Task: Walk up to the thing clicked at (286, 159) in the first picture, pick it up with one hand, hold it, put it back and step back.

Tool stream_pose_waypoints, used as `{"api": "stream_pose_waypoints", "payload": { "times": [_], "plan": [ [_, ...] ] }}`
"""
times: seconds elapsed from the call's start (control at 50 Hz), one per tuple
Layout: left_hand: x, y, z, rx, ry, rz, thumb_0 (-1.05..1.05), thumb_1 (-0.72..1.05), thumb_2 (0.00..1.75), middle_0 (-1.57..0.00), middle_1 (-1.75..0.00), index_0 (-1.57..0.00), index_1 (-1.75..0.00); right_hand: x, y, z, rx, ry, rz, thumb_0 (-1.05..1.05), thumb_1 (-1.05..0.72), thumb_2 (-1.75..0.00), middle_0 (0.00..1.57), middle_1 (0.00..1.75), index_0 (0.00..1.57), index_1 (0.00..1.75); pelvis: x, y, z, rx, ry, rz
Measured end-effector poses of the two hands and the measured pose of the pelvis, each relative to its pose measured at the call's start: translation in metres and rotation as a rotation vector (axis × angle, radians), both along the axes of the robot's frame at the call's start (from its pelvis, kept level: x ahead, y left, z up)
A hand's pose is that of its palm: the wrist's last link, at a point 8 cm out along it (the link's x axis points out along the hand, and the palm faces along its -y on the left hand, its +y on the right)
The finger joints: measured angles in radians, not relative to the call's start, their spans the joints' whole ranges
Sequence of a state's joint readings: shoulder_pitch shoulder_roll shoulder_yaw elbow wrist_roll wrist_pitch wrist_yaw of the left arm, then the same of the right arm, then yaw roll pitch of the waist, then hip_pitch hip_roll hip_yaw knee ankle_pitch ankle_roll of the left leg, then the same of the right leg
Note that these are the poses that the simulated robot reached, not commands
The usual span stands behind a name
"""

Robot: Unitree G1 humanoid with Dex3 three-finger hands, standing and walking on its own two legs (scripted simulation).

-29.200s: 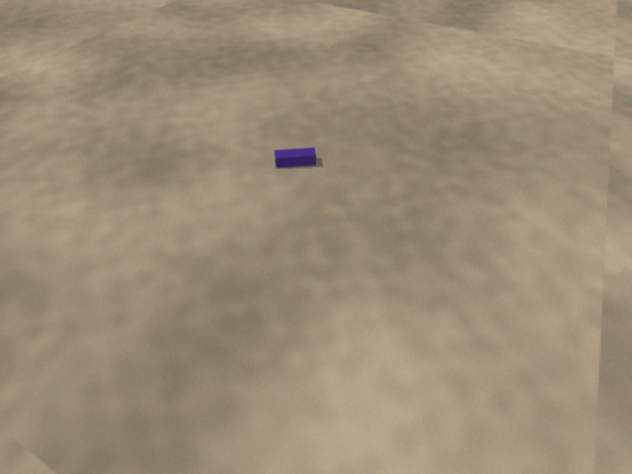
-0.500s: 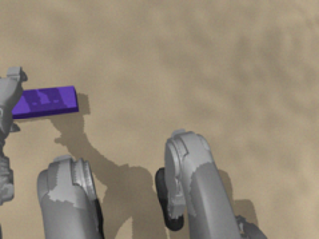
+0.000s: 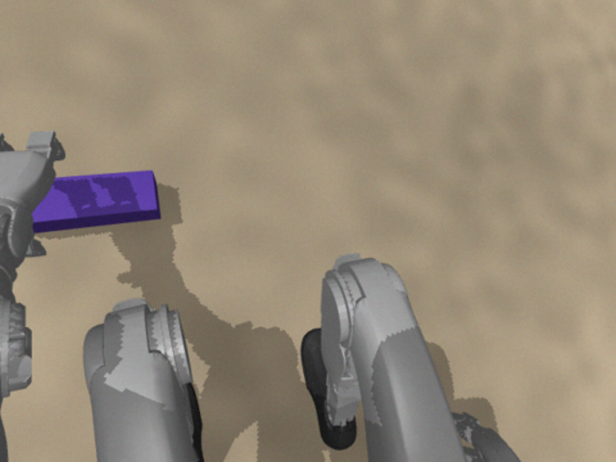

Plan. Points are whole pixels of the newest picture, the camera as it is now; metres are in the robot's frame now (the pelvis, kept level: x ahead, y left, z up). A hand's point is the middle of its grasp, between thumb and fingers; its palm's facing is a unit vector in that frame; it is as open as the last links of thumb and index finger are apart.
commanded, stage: rise first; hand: left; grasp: from above
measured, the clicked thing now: (89, 201) +0.50 +0.25 -0.29
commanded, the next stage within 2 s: approach in 0.54 s
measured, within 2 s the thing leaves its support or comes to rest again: neither
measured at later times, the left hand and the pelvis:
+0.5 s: hand (31, 210) +0.46 +0.28 -0.17, palm faces -0.48 -0.03 -0.88, open 14.1 cm; pelvis +0.00 +0.00 +0.00, yaw +0 degrees
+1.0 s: hand (73, 181) +0.49 +0.23 -0.16, palm faces -0.43 -0.02 -0.90, open 13.6 cm; pelvis +0.00 +0.00 +0.00, yaw +0 degrees
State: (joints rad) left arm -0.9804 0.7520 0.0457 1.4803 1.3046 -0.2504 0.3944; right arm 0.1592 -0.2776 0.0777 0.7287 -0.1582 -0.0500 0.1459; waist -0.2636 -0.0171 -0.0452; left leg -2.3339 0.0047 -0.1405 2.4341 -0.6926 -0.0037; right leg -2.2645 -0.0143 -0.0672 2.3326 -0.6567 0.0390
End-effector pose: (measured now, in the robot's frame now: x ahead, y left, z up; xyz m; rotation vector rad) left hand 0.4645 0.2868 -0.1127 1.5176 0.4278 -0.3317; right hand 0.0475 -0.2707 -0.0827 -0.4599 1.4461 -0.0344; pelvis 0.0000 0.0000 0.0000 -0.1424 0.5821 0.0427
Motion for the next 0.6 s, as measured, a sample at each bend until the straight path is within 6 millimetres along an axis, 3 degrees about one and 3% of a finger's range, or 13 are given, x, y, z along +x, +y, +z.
{"api": "stream_pose_waypoints", "payload": {
  "times": [0.6],
  "plan": [
    [-0.001,-0.003,-0.002,-0.004,0.010,-0.001,0.00,-0.53,1.03,-0.09,-1.01,-0.09,-1.02,-0.009,0.003,0.000,0.012,0.013,-0.005,0.01,-0.90,-0.90,0.20,0.30,0.20,0.30,0.000,-0.001,0.000,0.001,0.003,0.001]
  ]
}}
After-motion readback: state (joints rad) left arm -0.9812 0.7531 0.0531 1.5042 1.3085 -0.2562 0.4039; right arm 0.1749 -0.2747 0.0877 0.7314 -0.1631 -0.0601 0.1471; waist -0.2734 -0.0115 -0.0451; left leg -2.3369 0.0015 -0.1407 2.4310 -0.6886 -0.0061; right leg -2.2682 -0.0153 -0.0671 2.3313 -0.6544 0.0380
